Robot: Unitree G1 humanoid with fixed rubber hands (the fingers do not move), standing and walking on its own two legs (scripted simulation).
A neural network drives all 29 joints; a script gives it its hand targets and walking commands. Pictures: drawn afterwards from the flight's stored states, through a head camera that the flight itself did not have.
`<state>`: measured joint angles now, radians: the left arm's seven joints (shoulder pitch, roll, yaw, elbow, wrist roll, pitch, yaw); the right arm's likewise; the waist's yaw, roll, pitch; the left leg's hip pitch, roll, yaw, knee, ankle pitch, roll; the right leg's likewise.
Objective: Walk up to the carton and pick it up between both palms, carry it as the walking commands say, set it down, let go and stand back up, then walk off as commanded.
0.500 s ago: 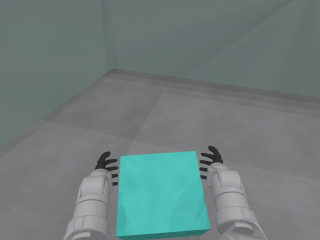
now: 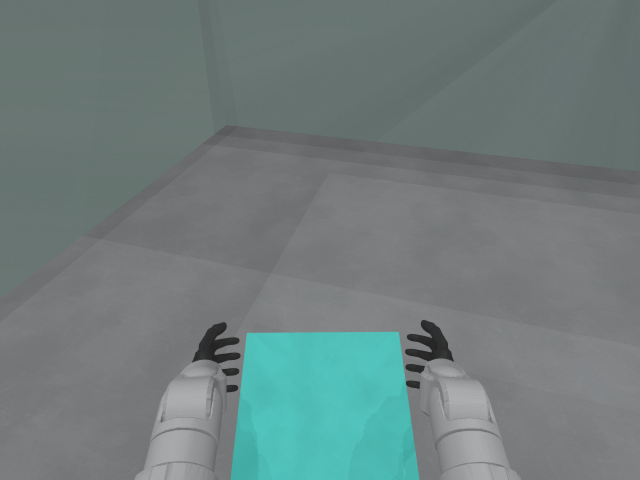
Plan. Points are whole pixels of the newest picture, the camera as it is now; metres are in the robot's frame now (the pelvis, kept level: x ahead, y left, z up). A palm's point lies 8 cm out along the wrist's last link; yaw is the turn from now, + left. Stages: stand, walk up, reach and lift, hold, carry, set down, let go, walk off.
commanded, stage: reach and lift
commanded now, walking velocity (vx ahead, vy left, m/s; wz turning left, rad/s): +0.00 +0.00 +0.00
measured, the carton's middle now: (323, 418) +0.28 -0.01 -0.09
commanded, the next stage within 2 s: hold in 0.18 s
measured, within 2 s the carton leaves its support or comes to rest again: neither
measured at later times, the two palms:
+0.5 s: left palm (192, 383) +0.26 +0.16 +0.04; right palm (438, 367) +0.27 -0.15 +0.05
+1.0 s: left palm (201, 383) +0.26 +0.15 +0.03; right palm (441, 376) +0.26 -0.16 +0.03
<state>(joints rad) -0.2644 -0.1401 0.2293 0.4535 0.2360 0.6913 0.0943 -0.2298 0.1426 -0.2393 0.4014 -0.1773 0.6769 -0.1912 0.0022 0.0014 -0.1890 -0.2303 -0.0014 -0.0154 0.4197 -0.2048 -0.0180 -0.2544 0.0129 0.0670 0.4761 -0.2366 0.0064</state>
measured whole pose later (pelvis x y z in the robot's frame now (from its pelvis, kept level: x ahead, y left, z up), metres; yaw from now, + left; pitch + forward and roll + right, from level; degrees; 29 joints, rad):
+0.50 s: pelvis -0.03 +0.00 +0.00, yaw +0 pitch -2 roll +1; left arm -0.32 -0.15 0.31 0.45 0.25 0.72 0.10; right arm -0.37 0.16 -0.33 0.54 -0.18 0.65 -0.19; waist 0.00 -0.03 -0.19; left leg -0.22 0.00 -0.02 0.42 -0.17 -0.02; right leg -0.24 0.01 0.07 0.48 -0.20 0.01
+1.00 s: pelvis -0.01 +0.00 +0.00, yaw +0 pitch +0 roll +1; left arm -0.25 -0.15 0.23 0.42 0.25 0.71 0.10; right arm -0.25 0.15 -0.25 0.40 -0.18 0.69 -0.19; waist 0.00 -0.02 -0.19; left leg -0.22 0.00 -0.02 0.41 -0.19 -0.02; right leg -0.24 0.01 0.07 0.47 -0.22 0.01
